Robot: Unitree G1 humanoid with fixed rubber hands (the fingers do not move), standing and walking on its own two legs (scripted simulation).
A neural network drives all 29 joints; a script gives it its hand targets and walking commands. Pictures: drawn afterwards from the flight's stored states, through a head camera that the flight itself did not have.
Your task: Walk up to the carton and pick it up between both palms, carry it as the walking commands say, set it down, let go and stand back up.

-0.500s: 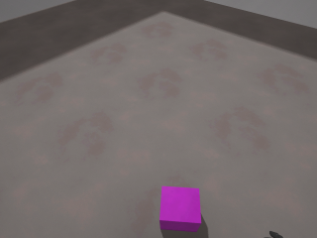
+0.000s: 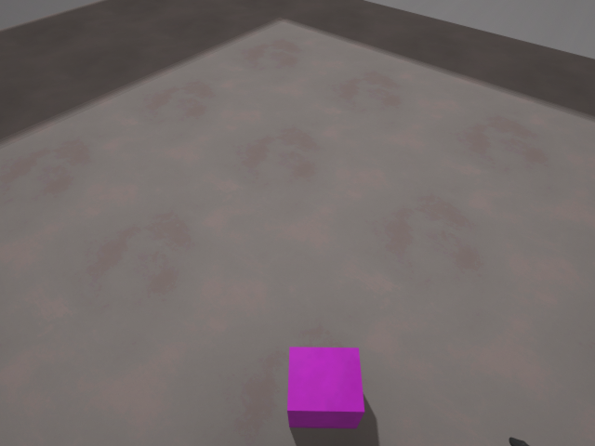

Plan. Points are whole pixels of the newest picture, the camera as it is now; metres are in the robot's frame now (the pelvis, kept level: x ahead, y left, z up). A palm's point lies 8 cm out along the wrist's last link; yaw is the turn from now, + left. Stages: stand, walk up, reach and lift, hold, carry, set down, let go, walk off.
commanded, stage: walk up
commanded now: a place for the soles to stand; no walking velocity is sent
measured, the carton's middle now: (323, 388) +0.40 -0.05 -0.68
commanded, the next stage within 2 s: reach and lift in 0.82 s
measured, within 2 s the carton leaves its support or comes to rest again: neither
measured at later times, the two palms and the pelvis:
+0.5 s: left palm out of the picture +0.08 +0.29 -0.09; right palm out of the picture +0.06 -0.33 -0.11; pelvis -0.01 -0.01 +0.00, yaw -2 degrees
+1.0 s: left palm out of the picture +0.13 +0.28 -0.10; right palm out of the picture +0.10 -0.30 -0.12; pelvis -0.03 -0.01 -0.02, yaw -1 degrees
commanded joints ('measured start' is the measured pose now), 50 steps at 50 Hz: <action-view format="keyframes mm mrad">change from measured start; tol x8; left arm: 1 -7 218 53 -61 1 -25 9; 41 -9 203 46 -47 -3 -19 14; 42 -303 48 97 -517 7 70 -56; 43 -285 76 100 -406 26 135 -65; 50 -151 62 166 -516 124 267 -64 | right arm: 1 -54 -195 -47 -69 -4 -26 -14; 41 -21 -201 -51 -32 -11 -30 -13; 42 -246 -63 -38 -560 28 57 7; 43 -182 -76 -56 -443 9 105 30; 50 -50 -132 -205 -537 -129 216 30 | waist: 1 11 -9 -101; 12 -1 -107 -109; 40 2 49 -92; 45 72 18 115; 50 -27 52 -118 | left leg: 1 11 144 -98 -94 52 36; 39 30 173 -68 -122 62 33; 41 9 175 -64 -109 32 33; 42 -288 15 -13 60 -151 10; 50 -191 -11 -55 104 -123 -42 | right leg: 1 22 -98 91 -60 195 -77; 3 -65 -108 114 -86 196 -77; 11 -5 -100 116 -102 236 -80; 16 -42 -93 119 -121 93 -74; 38 -45 -57 120 -42 213 -72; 41 -24 -46 114 -56 173 -76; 42 -165 72 22 49 -131 -32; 43 -160 88 -22 52 -192 -43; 50 -72 108 -51 156 -78 -14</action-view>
